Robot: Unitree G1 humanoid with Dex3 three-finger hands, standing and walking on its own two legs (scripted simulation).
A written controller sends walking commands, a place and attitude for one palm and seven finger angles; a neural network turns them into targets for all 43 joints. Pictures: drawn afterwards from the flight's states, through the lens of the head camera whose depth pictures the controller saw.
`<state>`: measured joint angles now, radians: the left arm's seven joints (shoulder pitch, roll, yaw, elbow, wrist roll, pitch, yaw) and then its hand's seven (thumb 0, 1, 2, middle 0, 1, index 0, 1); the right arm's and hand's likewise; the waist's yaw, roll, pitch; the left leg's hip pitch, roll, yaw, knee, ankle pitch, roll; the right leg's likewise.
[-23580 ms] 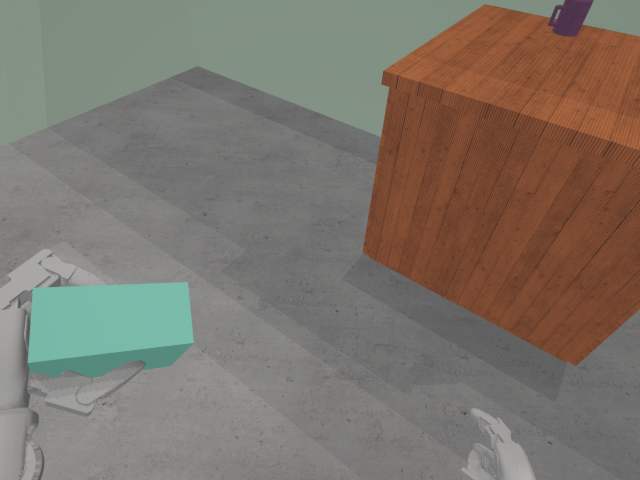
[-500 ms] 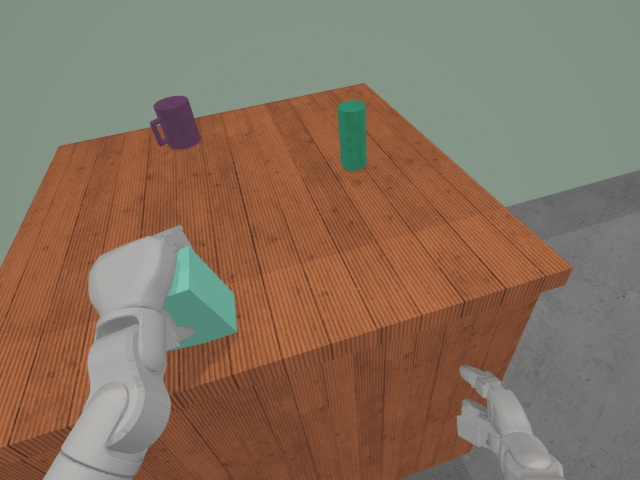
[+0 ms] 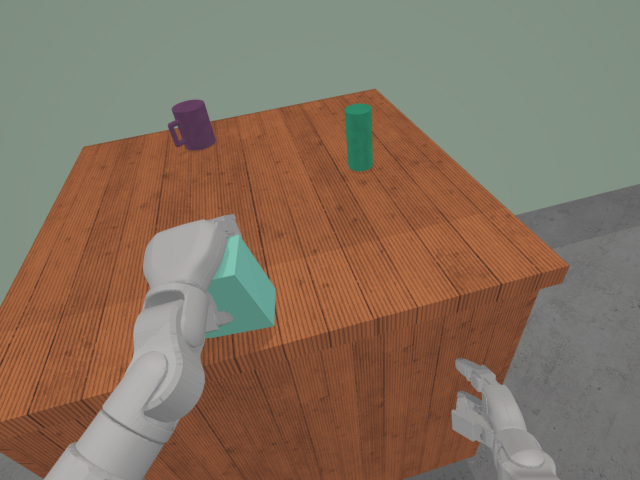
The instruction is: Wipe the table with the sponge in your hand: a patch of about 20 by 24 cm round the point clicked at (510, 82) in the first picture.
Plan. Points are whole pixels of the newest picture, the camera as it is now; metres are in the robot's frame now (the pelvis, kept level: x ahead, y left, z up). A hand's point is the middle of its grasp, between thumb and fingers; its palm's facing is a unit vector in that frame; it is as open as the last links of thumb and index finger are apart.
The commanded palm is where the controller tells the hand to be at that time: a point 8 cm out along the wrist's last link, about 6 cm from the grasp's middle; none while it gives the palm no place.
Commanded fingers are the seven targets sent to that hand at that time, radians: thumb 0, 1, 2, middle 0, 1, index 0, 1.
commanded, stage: slide across to the third lane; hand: left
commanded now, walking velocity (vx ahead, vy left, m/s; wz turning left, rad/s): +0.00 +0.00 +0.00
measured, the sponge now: (227, 298) +0.30 +0.18 +0.11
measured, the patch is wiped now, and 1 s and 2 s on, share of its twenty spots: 0.65 0.80 0.95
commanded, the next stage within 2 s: wipe forward along the third lane in 0.14 s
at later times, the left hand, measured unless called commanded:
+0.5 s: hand (244, 264) +0.32 +0.15 +0.15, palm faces +0.14 -0.17 -0.98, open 9.9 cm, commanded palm +0.30 +0.16 +0.20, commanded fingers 0.00 0.10 1.30 -1.20 -1.60 -1.20 -1.60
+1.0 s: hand (238, 244) +0.37 +0.18 +0.14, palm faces +0.03 -0.06 -1.00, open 9.9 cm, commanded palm +0.34 +0.19 +0.18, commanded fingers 0.00 0.10 1.30 -1.20 -1.60 -1.20 -1.60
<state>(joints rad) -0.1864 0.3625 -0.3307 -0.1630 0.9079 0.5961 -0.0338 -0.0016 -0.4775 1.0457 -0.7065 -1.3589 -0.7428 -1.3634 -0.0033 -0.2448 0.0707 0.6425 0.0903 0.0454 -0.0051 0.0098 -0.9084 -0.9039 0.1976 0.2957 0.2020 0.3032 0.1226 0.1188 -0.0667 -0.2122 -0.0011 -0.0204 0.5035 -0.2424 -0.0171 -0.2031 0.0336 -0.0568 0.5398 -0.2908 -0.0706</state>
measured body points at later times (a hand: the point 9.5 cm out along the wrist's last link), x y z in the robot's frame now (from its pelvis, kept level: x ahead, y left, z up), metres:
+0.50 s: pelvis -0.01 -0.01 +0.00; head -0.05 -0.07 +0.45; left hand +0.31 +0.16 +0.20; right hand +0.24 -0.22 -0.07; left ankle +0.02 +0.14 -0.73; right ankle +0.00 -0.07 -0.73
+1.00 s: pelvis +0.00 -0.02 +0.00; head -0.04 -0.07 +0.45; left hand +0.36 +0.18 +0.20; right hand +0.21 -0.25 -0.09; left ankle +0.02 +0.14 -0.73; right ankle +0.00 -0.07 -0.73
